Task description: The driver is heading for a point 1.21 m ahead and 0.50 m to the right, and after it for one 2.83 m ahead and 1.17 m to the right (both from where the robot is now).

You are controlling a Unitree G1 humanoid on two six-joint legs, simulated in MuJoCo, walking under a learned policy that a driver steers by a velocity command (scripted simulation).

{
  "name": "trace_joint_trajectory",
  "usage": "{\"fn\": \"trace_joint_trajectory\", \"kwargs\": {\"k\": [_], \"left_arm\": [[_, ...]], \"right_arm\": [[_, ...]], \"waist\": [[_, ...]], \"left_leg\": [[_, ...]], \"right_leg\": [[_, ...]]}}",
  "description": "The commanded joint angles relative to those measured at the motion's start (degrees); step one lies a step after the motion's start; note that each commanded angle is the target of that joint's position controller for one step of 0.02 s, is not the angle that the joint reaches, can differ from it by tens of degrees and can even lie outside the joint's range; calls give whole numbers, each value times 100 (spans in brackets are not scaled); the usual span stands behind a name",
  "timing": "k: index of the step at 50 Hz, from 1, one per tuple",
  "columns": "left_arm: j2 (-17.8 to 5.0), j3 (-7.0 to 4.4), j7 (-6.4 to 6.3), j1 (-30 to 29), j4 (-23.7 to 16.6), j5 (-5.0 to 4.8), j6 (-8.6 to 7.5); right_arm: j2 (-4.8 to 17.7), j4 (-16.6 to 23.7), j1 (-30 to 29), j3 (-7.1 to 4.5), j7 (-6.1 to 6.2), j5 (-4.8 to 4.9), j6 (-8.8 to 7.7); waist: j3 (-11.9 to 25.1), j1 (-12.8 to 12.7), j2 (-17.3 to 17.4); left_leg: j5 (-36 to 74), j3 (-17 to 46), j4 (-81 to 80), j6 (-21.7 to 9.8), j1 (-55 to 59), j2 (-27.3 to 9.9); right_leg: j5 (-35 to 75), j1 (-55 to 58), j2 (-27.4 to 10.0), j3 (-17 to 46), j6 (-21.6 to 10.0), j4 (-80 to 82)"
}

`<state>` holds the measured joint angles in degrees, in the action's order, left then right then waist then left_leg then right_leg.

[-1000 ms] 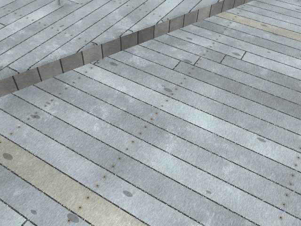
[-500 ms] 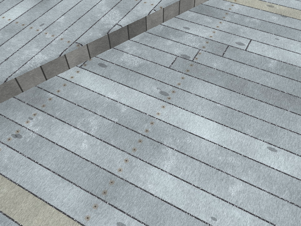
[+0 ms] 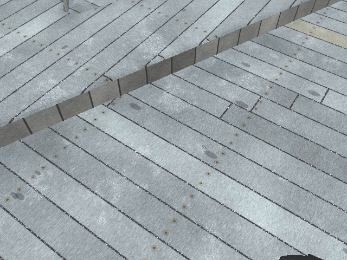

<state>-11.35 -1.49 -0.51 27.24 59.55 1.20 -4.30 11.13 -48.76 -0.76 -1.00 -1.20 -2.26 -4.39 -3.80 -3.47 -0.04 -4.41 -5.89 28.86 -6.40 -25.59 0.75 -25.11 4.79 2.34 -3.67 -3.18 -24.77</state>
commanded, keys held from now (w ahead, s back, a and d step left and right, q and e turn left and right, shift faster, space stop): w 0.04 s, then w+e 0.96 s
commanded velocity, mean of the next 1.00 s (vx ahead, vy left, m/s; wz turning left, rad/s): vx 0.50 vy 0.00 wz -0.43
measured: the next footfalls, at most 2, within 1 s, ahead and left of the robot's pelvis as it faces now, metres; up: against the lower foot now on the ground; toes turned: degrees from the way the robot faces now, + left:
right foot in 0.54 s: +0.42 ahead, -0.13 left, +0.00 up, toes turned -18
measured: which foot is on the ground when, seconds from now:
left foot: down 0.00-0.54, up 0.56-1.00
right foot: down 0.00-0.00, up 0.02-0.52, down 0.54-1.00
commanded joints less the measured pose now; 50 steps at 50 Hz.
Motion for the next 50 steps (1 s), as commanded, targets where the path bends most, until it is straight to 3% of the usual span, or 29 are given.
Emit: {"fn": "trace_joint_trajectory", "kwargs": {"k": [1,2,3,4,5,7,11,16,21,24,25,26,27,28,29,30,31,32,33,34,37,46,48,50], "left_arm": [[-265,-49,43,633,-450,-297,-71],[-882,-196,-9,124,-440,-123,-42],[-774,-196,8,-371,-580,-110,-72],[-645,-181,19,-507,-573,-120,-76],[-590,-203,39,-582,-575,-30,-3],[-371,-176,126,-332,-481,72,175],[-379,-211,235,-1047,-744,57,317],[-250,-128,301,-2131,-1159,27,276],[-293,-109,344,-2796,-1494,72,262],[-421,-187,321,-2417,-1447,102,265],[-522,-247,304,-1963,-1324,106,255],[-663,-337,277,-1239,-1105,126,214],[-1068,-499,203,-337,-871,203,183],[-1744,-683,137,-345,-1006,135,238],[-1753,-670,112,-289,-1063,36,332],[-1559,-616,55,-619,-1019,3,343],[-1209,-534,49,-878,-993,-36,308],[-1033,-478,36,-1144,-1016,-65,267],[-956,-446,25,-1276,-1046,-99,215],[-903,-418,35,-1262,-1046,-121,152],[-1124,-455,47,-1008,-1001,-129,41],[-1204,-464,22,-27,-969,-81,100],[-1243,-467,-6,72,-982,-40,112],[-1324,-485,-50,-25,-1040,-16,114]], "right_arm": [[1672,-502,2851,-537,139,-52,17],[1363,-404,2314,-491,90,116,81],[1005,-319,1766,-389,79,139,49],[700,-338,1542,-314,69,100,-4],[557,-410,1523,-267,97,89,-66],[502,-533,1618,-240,128,105,-160],[660,-670,1931,-274,144,122,-284],[656,-727,2181,-242,168,135,-284],[778,-903,2706,-265,269,102,-199],[976,-878,2574,-313,325,70,-104],[1069,-852,2519,-342,331,59,-49],[1139,-792,2455,-362,321,81,9],[1111,-633,2356,-352,294,106,18],[537,-169,2485,-253,159,253,-57],[980,-16,1905,-322,114,182,-144],[850,127,1451,-285,86,208,-213],[813,91,1549,-266,102,215,-259],[782,109,1480,-281,110,120,-188],[738,85,1675,-267,118,0,-65],[714,84,1750,-266,107,-55,52],[640,266,1466,-251,47,-65,222],[702,1001,-359,-167,-23,17,203],[731,1147,-596,-141,-34,47,155],[825,1211,-497,-145,-28,70,102]], "waist": [[2394,935,1617],[1764,882,444],[986,737,273],[516,556,18],[313,404,39],[241,215,261],[13,211,255],[-191,411,341],[-255,610,319],[61,339,556],[331,137,605],[748,-181,513],[1270,-603,111],[1918,-297,-1650],[2058,-418,-555],[1266,-294,-212],[683,-10,191],[445,226,369],[390,397,175],[419,474,104],[339,487,-39],[142,-187,-330],[123,-252,-376],[130,-126,-456]], "left_leg": [[-816,4409,-1020,-1539,4767,-2689],[-943,4092,-1204,-1373,4211,-2377],[-733,3136,-1338,-1175,3400,-2176],[-204,2519,-1590,-929,2630,-1934],[119,2039,-1688,-691,2199,-1702],[192,1542,-1965,-561,1620,-1547],[297,763,-2305,-407,1698,-1385],[986,-50,-2262,-242,1929,-1195],[2010,-379,-1841,-185,2983,-1513],[4302,-689,-781,-58,3336,-1589],[4807,-757,-12,-36,3335,-1588],[4542,-844,1094,45,3035,-1531],[3058,-880,2718,230,1910,-1399],[-1965,-782,5246,639,-830,-98],[-2385,575,5747,588,-1633,37],[-1838,780,5522,525,-1973,-354],[-1449,755,4810,519,-1659,-591],[-1370,799,4310,552,-1314,-736],[-1344,781,4085,637,-902,-765],[-1370,785,3917,707,-705,-776],[-1061,621,3248,898,-823,-746],[249,630,1240,932,-1521,-429],[177,625,903,861,-1412,-299],[11,701,496,747,-934,-203]], "right_leg": [[-341,-3535,262,-34,-95,-5141],[-164,-4126,-82,647,-199,-5434],[299,-4237,-336,730,-234,-5215],[571,-3992,-533,715,-235,-4826],[682,-3754,-666,769,-213,-4482],[798,-3297,-699,702,-119,-4241],[1580,-3970,-818,606,-1,-3720],[2561,-4086,-753,189,46,-2130],[2219,-4129,-556,-267,-240,-1258],[1393,-3393,-92,-580,-580,-1062],[1137,-2882,129,-639,-720,-971],[1219,-1965,313,-598,-882,-598],[970,-541,-237,324,-1193,-239],[892,1454,-2073,3664,-2162,296],[1324,1479,-2258,4463,-2263,835],[1667,890,-2119,3486,-2050,835],[2337,-22,-1891,2908,-1748,947],[2591,-571,-1506,2441,-1469,1053],[3077,-1032,-1355,2189,-1442,1110],[3379,-1193,-1220,2031,-1423,1134],[3454,-1438,-948,1783,-1371,1268],[3575,-488,-878,2179,-1042,1031],[3877,-296,-939,2306,-1018,825],[4100,-293,-999,2464,-882,608]]}}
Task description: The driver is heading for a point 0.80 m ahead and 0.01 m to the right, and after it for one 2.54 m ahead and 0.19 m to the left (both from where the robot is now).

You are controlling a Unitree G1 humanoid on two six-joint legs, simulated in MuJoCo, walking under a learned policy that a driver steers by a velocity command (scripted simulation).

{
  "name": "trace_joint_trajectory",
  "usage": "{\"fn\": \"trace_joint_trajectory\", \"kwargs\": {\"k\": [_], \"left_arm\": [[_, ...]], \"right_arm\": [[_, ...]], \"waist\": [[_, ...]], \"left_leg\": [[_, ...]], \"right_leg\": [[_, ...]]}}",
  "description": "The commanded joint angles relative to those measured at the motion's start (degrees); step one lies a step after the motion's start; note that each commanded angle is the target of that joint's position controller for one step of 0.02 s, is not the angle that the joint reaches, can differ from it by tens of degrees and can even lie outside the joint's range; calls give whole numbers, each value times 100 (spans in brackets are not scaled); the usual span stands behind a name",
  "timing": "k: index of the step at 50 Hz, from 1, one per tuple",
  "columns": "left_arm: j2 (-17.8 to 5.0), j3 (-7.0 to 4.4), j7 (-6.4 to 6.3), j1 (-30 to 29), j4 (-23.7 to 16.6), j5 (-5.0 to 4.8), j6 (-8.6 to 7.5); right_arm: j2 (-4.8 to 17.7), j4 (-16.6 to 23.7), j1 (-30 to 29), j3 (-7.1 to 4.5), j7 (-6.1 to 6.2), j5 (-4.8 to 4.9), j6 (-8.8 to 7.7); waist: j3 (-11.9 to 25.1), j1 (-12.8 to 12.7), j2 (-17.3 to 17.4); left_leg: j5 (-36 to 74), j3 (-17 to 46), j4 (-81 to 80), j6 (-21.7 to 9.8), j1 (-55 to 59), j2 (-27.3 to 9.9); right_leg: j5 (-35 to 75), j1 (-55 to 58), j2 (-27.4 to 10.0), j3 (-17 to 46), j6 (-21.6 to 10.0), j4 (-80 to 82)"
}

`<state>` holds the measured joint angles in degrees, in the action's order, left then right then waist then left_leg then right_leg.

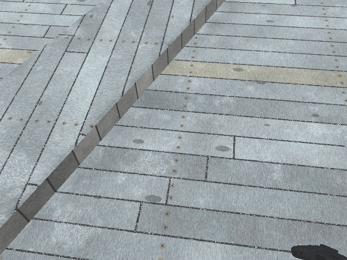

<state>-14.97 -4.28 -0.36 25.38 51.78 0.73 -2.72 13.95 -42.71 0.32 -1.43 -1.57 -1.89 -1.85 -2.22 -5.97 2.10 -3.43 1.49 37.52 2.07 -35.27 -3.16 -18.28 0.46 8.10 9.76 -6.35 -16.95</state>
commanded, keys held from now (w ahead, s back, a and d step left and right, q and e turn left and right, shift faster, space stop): w+e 0.34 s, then w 0.32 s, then w+q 0.34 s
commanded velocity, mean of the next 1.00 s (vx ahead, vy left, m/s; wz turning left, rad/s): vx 0.50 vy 0.00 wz -0.24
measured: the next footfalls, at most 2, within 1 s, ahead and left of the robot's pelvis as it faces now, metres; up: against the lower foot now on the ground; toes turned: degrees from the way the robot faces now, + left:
left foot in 0.08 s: +0.22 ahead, +0.13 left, +0.00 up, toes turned -4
right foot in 0.58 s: +0.41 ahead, -0.16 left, +0.00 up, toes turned -21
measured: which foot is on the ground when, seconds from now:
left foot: up 0.00-0.06, down 0.08-0.58, up 0.60-1.00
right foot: down 0.00-0.10, up 0.12-0.56, down 0.58-1.00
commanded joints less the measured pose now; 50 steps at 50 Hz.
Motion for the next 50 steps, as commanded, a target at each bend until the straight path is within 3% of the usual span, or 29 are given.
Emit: {"fn": "trace_joint_trajectory", "kwargs": {"k": [1,2,3,4,5,6,7,8,10,11,13,15,18,21,25,27,28,29,30,31,32,33,34,35,36,37,39,43,50], "left_arm": [[-1026,-221,-77,-27,-324,36,-48],[-1102,-237,-63,-230,-390,41,-65],[-1135,-240,-14,-354,-418,8,-99],[-914,-179,50,-371,-514,-58,-153],[-250,-30,54,46,-717,-243,-164],[-624,-68,19,378,-733,-102,-104],[-803,-101,5,116,-594,25,-17],[-740,-84,71,-263,-611,63,9],[-580,-71,186,-485,-673,145,109],[-526,-56,237,-406,-695,154,180],[-489,-39,305,-677,-822,135,253],[-447,-14,359,-1063,-980,138,277],[-337,52,417,-1652,-1202,138,258],[-167,158,467,-2160,-1352,130,202],[-241,192,452,-2613,-1491,182,171],[-322,166,395,-2467,-1449,231,127],[-362,132,359,-2002,-1299,255,75],[-467,65,304,-1110,-970,305,4],[-869,-53,214,-115,-756,400,-38],[-1529,-199,128,67,-715,300,-9],[-1415,-208,64,3,-747,101,28],[-1143,-127,37,-386,-684,62,6],[-794,-32,53,-662,-660,84,-37],[-595,28,56,-908,-659,64,-81],[-448,78,57,-1023,-645,52,-129],[-378,100,59,-1016,-608,56,-184],[-484,68,40,-930,-498,23,-281],[-467,72,28,-616,-298,34,-346],[-507,109,-73,-152,26,30,-334]], "right_arm": [[619,553,-309,-123,27,46,-180],[741,416,194,-173,72,57,-212],[886,198,955,-243,139,53,-270],[1196,98,1801,-332,232,-45,-338],[1673,166,2183,-425,304,-205,-310],[1641,167,1908,-455,263,-110,-212],[1041,268,1471,-335,241,-45,-172],[653,269,1205,-237,217,-1,-177],[529,131,1242,-181,232,-5,-224],[618,57,1325,-204,218,23,-281],[620,-43,1485,-225,164,87,-400],[665,-105,1585,-252,152,91,-442],[673,-246,1824,-266,139,75,-432],[706,-357,1952,-264,113,73,-433],[912,-604,2355,-301,127,88,-347],[1031,-731,2467,-315,145,93,-257],[1071,-781,2486,-310,155,104,-211],[992,-789,2496,-265,163,128,-175],[763,-575,2429,-177,156,139,-183],[183,-297,2842,-52,40,229,-196],[842,-319,2195,-235,106,119,-152],[775,-208,1862,-236,82,178,-194],[641,-279,1891,-194,67,216,-226],[575,-395,2010,-196,57,167,-161],[511,-504,2267,-186,41,85,-67],[460,-578,2357,-194,12,55,7],[402,-565,2213,-218,-51,36,80],[365,-372,1443,-239,-83,45,107],[187,96,201,-95,-193,1,47]], "waist": [[19,306,-711],[202,546,-721],[587,914,-503],[1256,1270,-93],[1970,1123,1003],[2064,790,1365],[1149,673,440],[529,683,-43],[154,583,216],[222,518,493],[169,513,421],[103,538,314],[-10,651,280],[-104,737,284],[-229,855,332],[-92,743,370],[191,510,346],[724,132,136],[1476,-269,-383],[2113,6,-1852],[1807,-162,-858],[1081,47,-692],[695,278,-461],[467,482,-417],[378,640,-619],[346,694,-638],[181,752,-614],[-189,610,-480],[-452,298,-488]], "left_leg": [[-266,-40,-611,-182,593,274],[-502,-100,-765,-280,1417,440],[-393,-155,-1104,-404,2461,497],[-929,579,-1280,-644,3813,-288],[-1677,2777,-1598,-1062,5293,-1945],[-2045,4355,-2107,-1453,5007,-2361],[-2511,3609,-2171,-1384,4176,-2123],[-2142,2623,-2316,-1259,3434,-1754],[-954,1362,-2560,-983,2820,-1237],[-572,1123,-2606,-1046,2700,-1250],[63,709,-2740,-1115,2710,-1253],[272,330,-2879,-1152,2854,-1276],[591,-201,-2949,-1141,2977,-1156],[784,-673,-2951,-1038,2887,-1005],[1207,-787,-2815,-978,3286,-1220],[2537,-884,-2215,-940,3661,-1284],[3321,-1012,-1497,-890,3723,-1227],[3305,-1250,-407,-770,3383,-1020],[1478,-1294,1189,-641,2241,-816],[-2803,-1149,3148,-376,54,244],[-2648,-219,3646,-454,-466,144],[-2106,-64,3548,-529,-586,-85],[-1783,-17,3151,-544,-316,-219],[-1645,9,2856,-522,0,-295],[-1549,49,2705,-475,381,-307],[-1468,58,2679,-447,524,-254],[-1121,83,2577,-402,325,-215],[-277,162,2013,-330,-421,-214],[404,-603,225,-532,-330,-40]], "right_leg": [[3625,-50,-1555,1129,-443,-338],[4166,-301,-1462,1101,-310,-730],[4417,-524,-1192,934,-179,-1597],[3480,-1190,-817,649,-42,-2943],[-145,-2803,-66,-28,153,-4659],[-1317,-3502,-132,-241,127,-5437],[-765,-3680,-560,-254,122,-5689],[-336,-3598,-750,-349,168,-5445],[-70,-3358,-1002,-457,244,-5067],[-20,-3264,-1022,-538,293,-5067],[187,-3455,-1092,-554,330,-4989],[516,-3828,-1172,-588,385,-4792],[1062,-4065,-1203,-702,462,-4064],[1565,-3586,-1106,-952,419,-2838],[1128,-3084,-959,-1324,215,-1893],[593,-2669,-741,-1485,22,-1569],[554,-2042,-555,-1554,-98,-1279],[788,-836,-410,-1569,-225,-943],[244,708,-1506,-325,-493,-883],[285,2202,-3214,2527,-1274,-323],[907,1838,-3042,2526,-1154,-133],[1650,1193,-2766,1525,-1008,-151],[2164,483,-2530,919,-798,13],[2178,-29,-2313,449,-577,237],[2278,-468,-2210,136,-468,400],[2307,-634,-2154,-39,-448,548],[2132,-747,-2113,-340,-455,860],[2195,-552,-2069,-907,-361,1116],[3358,148,-2078,-1763,-132,905]]}}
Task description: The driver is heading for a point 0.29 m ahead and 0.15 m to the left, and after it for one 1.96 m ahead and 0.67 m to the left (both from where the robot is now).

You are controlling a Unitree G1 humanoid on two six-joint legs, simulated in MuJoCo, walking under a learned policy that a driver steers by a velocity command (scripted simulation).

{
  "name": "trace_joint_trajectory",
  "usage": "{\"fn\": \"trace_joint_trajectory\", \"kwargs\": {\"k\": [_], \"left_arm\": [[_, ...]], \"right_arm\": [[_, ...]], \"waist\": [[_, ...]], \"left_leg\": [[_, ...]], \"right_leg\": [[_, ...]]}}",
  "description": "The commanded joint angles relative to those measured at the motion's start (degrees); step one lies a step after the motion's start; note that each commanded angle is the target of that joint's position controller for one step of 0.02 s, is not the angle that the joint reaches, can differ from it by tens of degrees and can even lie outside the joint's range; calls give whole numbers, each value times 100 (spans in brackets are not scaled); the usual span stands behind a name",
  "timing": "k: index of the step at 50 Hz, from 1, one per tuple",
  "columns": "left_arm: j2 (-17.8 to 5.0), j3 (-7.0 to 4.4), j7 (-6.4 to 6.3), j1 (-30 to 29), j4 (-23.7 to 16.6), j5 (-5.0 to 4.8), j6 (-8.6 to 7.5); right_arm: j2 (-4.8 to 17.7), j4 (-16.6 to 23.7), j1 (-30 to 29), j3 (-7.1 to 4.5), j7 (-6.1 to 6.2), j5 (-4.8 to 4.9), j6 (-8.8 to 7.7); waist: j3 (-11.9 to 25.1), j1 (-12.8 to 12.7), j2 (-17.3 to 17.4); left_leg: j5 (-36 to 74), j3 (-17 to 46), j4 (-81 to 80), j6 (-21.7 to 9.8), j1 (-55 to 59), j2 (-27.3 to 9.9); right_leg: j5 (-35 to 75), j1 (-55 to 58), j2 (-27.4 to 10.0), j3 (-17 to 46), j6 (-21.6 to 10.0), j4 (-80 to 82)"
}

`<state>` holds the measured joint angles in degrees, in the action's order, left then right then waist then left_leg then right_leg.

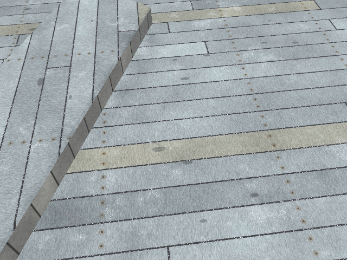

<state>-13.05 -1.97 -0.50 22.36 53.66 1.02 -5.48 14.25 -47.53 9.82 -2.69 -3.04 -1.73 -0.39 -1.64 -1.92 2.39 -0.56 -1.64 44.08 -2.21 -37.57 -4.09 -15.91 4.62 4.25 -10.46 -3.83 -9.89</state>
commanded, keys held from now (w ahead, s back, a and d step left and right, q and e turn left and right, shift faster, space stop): w+q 0.14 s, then q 0.76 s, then no key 0.10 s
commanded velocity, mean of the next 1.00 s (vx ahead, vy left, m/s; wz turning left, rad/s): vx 0.19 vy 0.00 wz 0.54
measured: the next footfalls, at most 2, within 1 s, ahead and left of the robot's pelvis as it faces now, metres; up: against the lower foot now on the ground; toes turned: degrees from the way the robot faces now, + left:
left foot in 0.14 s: +0.23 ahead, +0.09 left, +0.00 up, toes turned +9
right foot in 0.66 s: +0.41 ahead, -0.04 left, +0.00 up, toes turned +28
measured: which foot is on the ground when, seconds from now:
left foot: up 0.00-0.12, down 0.14-0.66, up 0.68-1.00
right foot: down 0.00-0.16, up 0.18-0.64, down 0.66-1.00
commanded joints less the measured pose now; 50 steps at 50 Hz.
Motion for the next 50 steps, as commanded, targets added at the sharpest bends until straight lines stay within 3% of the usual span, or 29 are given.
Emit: {"fn": "trace_joint_trajectory", "kwargs": {"k": [1,3,5,6,7,8,9,10,11,12,13,14,16,18,22,28,30,32,33,34,35,36,37,38,39,40,42,45,50], "left_arm": [[-734,-123,-78,222,-108,12,-38],[-858,-135,-118,191,-66,33,2],[-1041,-174,-164,96,-63,62,73],[-1125,-199,-168,52,-91,76,129],[-1166,-208,-157,-79,-174,46,155],[-767,-113,-104,4,-464,-54,108],[-654,-114,-35,-24,-784,-104,65],[-789,-117,-31,-574,-831,-16,41],[-715,-80,-33,-654,-902,-82,-10],[-704,-94,-50,-597,-836,-50,6],[-709,-104,-62,-544,-844,64,117],[-644,-86,-58,-379,-855,132,243],[-565,-78,-48,-385,-908,140,397],[-550,-70,-29,-540,-1010,107,440],[-590,-42,-33,-1154,-1265,63,497],[-805,-30,-101,-1677,-1506,-22,477],[-882,-38,-132,-1499,-1494,-64,430],[-927,-54,-184,-980,-1398,-26,341],[-1229,-120,-252,-671,-1388,58,287],[-1793,-210,-274,-967,-1533,35,361],[-1484,-189,-220,-668,-1467,-82,459],[-1122,-88,-203,-754,-1534,-79,494],[-903,-30,-204,-1035,-1583,-61,524],[-873,-14,-222,-1271,-1637,-23,552],[-935,-36,-237,-1345,-1646,19,556],[-974,-59,-225,-1358,-1643,56,562],[-1007,-93,-204,-1158,-1602,66,539],[-1095,-157,-176,-1006,-1544,58,536],[-1244,-229,-32,-1049,-1459,96,572]], "right_arm": [[160,638,-835,39,-57,-18,-105],[219,665,-721,18,-42,-21,-101],[357,542,-149,-51,13,-41,-94],[492,385,432,-126,41,-57,-123],[723,130,1302,-248,98,-117,-167],[1402,72,1798,-457,203,-162,-155],[1742,192,1462,-528,201,-5,-127],[1563,175,1312,-515,234,169,-103],[1259,179,1015,-429,275,179,-109],[969,202,753,-352,280,177,-104],[804,232,607,-297,285,248,-106],[783,252,549,-272,281,230,-134],[905,239,554,-294,265,180,-199],[1046,256,645,-328,283,146,-189],[1048,307,833,-340,328,164,-47],[1140,419,970,-398,384,57,124],[1178,513,775,-419,389,44,158],[1158,643,344,-409,390,137,156],[918,775,381,-335,385,223,120],[544,883,983,-254,410,279,138],[1017,688,1280,-351,459,51,223],[1128,582,1130,-396,440,2,270],[1091,554,919,-405,384,15,318],[1038,612,771,-399,315,49,373],[998,649,730,-378,240,80,420],[962,645,732,-354,192,126,448],[927,731,553,-332,151,160,471],[837,844,302,-275,115,117,519],[663,920,135,-133,99,152,507]], "waist": [[-506,-121,-529],[-329,-1,-626],[81,286,-817],[430,535,-822],[882,990,-609],[1450,1047,316],[1880,694,1002],[1403,770,-12],[752,565,-189],[342,320,-530],[142,165,-555],[184,47,-282],[336,-50,-253],[527,-10,-132],[656,239,190],[409,462,324],[345,359,394],[295,-30,361],[614,-66,-253],[862,371,-1738],[1172,298,-1485],[867,313,-863],[582,346,-601],[428,395,-805],[381,388,-1114],[406,367,-1203],[505,260,-1142],[485,160,-1136],[493,93,-1358]], "left_leg": [[-28,-401,-606,-186,-43,117],[-495,-647,-820,-404,365,400],[-1138,-850,-854,-678,1073,795],[-1340,-803,-1042,-835,1748,959],[-1201,-438,-1530,-1077,3039,887],[-1010,1556,-1636,-1658,4651,-590],[966,4405,-2334,-2533,5554,-1787],[1803,3418,-2297,-2335,5151,-1568],[2648,2659,-2303,-2095,4358,-1423],[2979,2104,-2407,-1771,3675,-1074],[3285,1769,-2555,-1625,3083,-838],[3647,1596,-2572,-1647,2786,-746],[4042,1300,-2502,-1507,2663,-460],[4205,1180,-2395,-1311,2754,-240],[3533,1362,-2236,-975,2900,-80],[2936,2234,-1835,-980,3314,-300],[2667,2551,-1636,-853,3269,-254],[1864,2665,-1225,-486,2803,88],[855,2321,-410,-200,2348,413],[-2970,1132,735,75,1259,1492],[-4090,692,1871,137,1075,1336],[-3686,760,2379,177,989,1128],[-3233,740,2487,264,988,954],[-2916,693,2428,350,966,838],[-2697,603,2434,448,994,827],[-2567,499,2391,519,1055,862],[-2506,430,2159,568,1038,856],[-2497,338,1616,535,1038,677],[-2636,55,69,293,2010,641]], "right_leg": [[3474,-73,-1734,182,-346,53],[5031,238,-1782,-17,-245,-521],[6624,426,-1828,-171,-204,-1629],[6607,274,-1838,-191,-211,-2581],[5540,-480,-1719,-265,-105,-3936],[2469,-2278,-1164,-349,153,-6070],[-1652,-4070,56,566,379,-7653],[-1073,-4455,-460,1375,344,-7627],[-660,-4387,-664,1312,361,-7209],[-553,-4123,-821,1286,395,-6683],[-523,-3793,-852,1250,480,-6400],[-571,-3496,-869,1264,568,-6129],[-454,-3395,-786,1176,684,-5630],[-119,-3474,-702,1071,741,-5130],[496,-3529,-623,1112,745,-4313],[76,-3510,-421,1370,612,-3404],[-100,-3068,-318,1463,505,-2791],[605,-1965,-319,1497,355,-1403],[1390,-1064,-1208,2188,121,-975],[3799,-304,-2762,3891,-677,-925],[4562,-410,-3140,4297,-1282,-1089],[4392,-652,-2820,3656,-1244,-1135],[3811,-964,-2391,2929,-1013,-1066],[3239,-1118,-2052,2437,-772,-949],[3194,-1208,-1824,2090,-689,-917],[3183,-1249,-1693,1829,-667,-910],[3169,-1086,-1779,1683,-739,-914],[2547,-1029,-1998,1619,-849,-824],[1878,-1527,-1988,1448,-804,-908]]}}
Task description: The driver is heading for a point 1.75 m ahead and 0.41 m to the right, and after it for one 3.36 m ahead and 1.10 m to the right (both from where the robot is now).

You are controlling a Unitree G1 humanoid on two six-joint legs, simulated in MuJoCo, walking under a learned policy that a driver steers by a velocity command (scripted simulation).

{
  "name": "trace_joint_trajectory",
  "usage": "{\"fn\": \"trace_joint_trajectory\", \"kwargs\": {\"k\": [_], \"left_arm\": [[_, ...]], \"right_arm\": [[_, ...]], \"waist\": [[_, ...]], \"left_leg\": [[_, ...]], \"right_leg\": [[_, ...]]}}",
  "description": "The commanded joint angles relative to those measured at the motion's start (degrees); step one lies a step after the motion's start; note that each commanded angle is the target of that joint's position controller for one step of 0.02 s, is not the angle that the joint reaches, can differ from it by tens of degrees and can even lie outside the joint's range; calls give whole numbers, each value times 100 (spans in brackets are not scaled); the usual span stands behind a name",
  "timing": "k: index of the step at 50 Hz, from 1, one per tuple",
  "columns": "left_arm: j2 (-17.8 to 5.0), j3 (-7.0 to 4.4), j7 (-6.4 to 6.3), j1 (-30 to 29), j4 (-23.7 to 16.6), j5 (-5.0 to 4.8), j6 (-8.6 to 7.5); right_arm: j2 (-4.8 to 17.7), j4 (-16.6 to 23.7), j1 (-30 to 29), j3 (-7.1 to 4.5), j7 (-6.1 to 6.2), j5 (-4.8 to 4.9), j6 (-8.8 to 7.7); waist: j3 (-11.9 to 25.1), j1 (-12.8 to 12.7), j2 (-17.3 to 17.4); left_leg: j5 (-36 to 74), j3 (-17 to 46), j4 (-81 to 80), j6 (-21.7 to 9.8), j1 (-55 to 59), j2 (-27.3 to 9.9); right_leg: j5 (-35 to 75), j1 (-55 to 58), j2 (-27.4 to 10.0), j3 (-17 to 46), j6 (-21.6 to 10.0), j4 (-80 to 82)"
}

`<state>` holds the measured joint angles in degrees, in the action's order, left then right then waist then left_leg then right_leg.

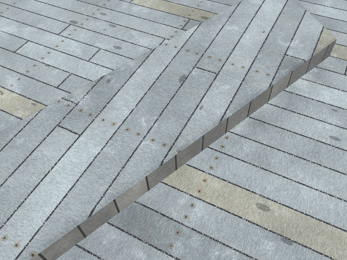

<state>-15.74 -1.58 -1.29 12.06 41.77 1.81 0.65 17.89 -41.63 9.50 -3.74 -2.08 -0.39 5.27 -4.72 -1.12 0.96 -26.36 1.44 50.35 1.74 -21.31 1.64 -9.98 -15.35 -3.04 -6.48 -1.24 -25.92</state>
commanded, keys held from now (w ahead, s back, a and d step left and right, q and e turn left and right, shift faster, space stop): no key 1.00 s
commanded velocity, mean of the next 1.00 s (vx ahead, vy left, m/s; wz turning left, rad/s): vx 0.00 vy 0.00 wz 0.09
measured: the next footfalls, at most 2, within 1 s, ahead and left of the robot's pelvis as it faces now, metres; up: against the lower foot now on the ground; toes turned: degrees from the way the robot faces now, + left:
left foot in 0.10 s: +0.03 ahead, +0.11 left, +0.00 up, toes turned +1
right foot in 0.44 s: +0.00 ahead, -0.09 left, +0.00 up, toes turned +4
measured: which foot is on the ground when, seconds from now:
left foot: up 0.00-0.08, down 0.10-1.00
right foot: down 0.00-0.10, up 0.12-0.42, down 0.44-1.00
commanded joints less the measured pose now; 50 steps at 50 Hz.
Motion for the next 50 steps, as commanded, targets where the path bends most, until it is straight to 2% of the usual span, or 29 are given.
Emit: {"fn": "trace_joint_trajectory", "kwargs": {"k": [1,3,4,5,6,7,8,9,10,11,12,15,17,19,20,21,22,23,24,25,28,31,37,50], "left_arm": [[-1014,-281,71,4,-237,11,-17],[-1061,-296,101,-64,-178,-65,54],[-1021,-293,115,92,-98,-94,75],[-686,-222,158,350,-91,-69,84],[-282,-95,129,234,-362,-98,126],[-601,-160,60,-126,-279,-81,227],[-621,-198,98,-9,-181,-169,271],[-624,-215,127,164,-25,-177,265],[-657,-243,135,266,67,-114,251],[-640,-242,136,412,194,-53,240],[-581,-226,133,428,250,-44,235],[-353,-141,94,230,291,-100,239],[-350,-125,35,201,362,-130,241],[-323,-109,-23,350,503,-161,213],[-267,-82,-47,506,614,-148,176],[-338,-76,-72,561,688,-92,115],[-526,-83,-89,582,714,-21,44],[-740,-122,-44,200,770,-103,17],[-469,-64,23,89,770,-122,-27],[-379,-29,43,149,851,-115,-59],[-400,-20,-12,254,1096,-123,-83],[-339,3,-28,249,1262,-115,-82],[-277,40,-45,270,1572,-112,-87],[-36,147,-68,484,2050,-119,-107]], "right_arm": [[305,318,192,-15,18,19,-79],[226,185,484,30,48,-12,-157],[297,136,552,38,81,-66,-220],[599,181,497,12,123,-153,-293],[1279,339,218,-119,135,-130,-317],[967,245,344,-89,179,-165,-363],[627,229,-33,35,201,-139,-386],[437,233,-332,104,221,-130,-394],[398,210,-385,127,262,-98,-431],[319,169,-324,157,292,-68,-461],[270,108,-199,184,297,-46,-480],[288,-105,40,199,317,-40,-511],[332,-222,92,190,339,-65,-500],[338,-324,30,192,360,-50,-487],[331,-364,-50,195,372,-17,-482],[260,-404,-11,220,374,4,-506],[144,-435,79,255,353,2,-543],[84,-526,243,239,322,26,-531],[226,-691,145,221,335,-24,-514],[253,-782,98,197,342,-28,-509],[209,-998,130,192,328,-25,-527],[135,-1265,194,211,344,-8,-536],[74,-1681,338,245,370,-7,-530],[-112,-2227,666,338,414,-6,-539]], "waist": [[810,15,-1233],[796,220,-1066],[723,260,-823],[716,140,256],[426,68,1568],[406,378,1014],[273,80,813],[196,-77,765],[239,-107,893],[380,-93,858],[500,-50,719],[555,110,643],[557,181,710],[575,96,632],[592,-26,514],[661,-44,331],[747,40,45],[414,370,-567],[367,201,-457],[312,132,-459],[290,109,-479],[228,95,-264],[171,95,-116],[129,129,-128]], "left_leg": [[-11,-318,-865,-154,527,89],[760,-478,-2134,-301,1188,140],[1307,-289,-2953,-379,1619,95],[1048,1074,-3777,-530,1936,-877],[2164,2546,-3904,-1195,1321,-2220],[2110,2266,-3809,-1537,770,-2182],[2111,1774,-3807,-1476,639,-1807],[2226,1362,-3776,-1275,622,-1454],[2701,1131,-3672,-1169,866,-1248],[3294,954,-3528,-1177,1105,-1149],[3657,895,-3418,-1198,1288,-1153],[3683,959,-3247,-1251,1593,-1207],[3510,1108,-3172,-1279,1599,-1227],[3337,1197,-3065,-1209,1514,-1180],[3183,1172,-2991,-1070,1351,-1107],[2876,1200,-2991,-855,1035,-1047],[2494,1091,-2904,-659,745,-866],[1902,707,-3214,-574,947,-403],[1878,677,-3206,-549,1283,-391],[1958,697,-3155,-577,1373,-425],[2159,713,-3136,-561,1372,-497],[1971,701,-3250,-501,1235,-474],[1811,698,-3347,-451,1151,-482],[1835,648,-3300,-437,1141,-524]], "right_leg": [[1308,455,-1275,1070,-1054,618],[1326,208,-1172,920,-851,262],[1004,-121,-1077,813,-550,47],[-35,-653,-635,386,-121,-792],[-2130,-1308,288,45,191,-1301],[-2141,-834,46,705,189,-2118],[-1815,-738,93,799,152,-2355],[-1499,-669,106,786,130,-2348],[-1301,-701,145,710,127,-2374],[-1268,-638,182,678,164,-2395],[-1315,-576,210,670,201,-2318],[-1431,-379,219,678,248,-1527],[-1471,-152,294,644,228,-1001],[-1055,236,351,601,173,-199],[-360,653,320,604,134,501],[315,1194,88,880,96,869],[754,1564,-380,1353,14,884],[887,847,-463,1439,-143,639],[624,574,-415,1386,-135,704],[382,502,-332,1304,-82,771],[195,548,-249,1269,-58,883],[20,604,-257,1283,-99,910],[-177,570,-238,1291,-149,943],[-143,446,-181,1268,-164,931]]}}
Velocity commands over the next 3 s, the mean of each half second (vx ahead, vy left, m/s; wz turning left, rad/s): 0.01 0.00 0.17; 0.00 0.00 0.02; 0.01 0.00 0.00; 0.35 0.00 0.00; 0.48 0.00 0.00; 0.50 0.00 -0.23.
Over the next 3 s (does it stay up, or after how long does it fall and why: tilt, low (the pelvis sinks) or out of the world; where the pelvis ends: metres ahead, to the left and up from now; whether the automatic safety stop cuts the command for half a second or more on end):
stays up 0.77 0.16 0.04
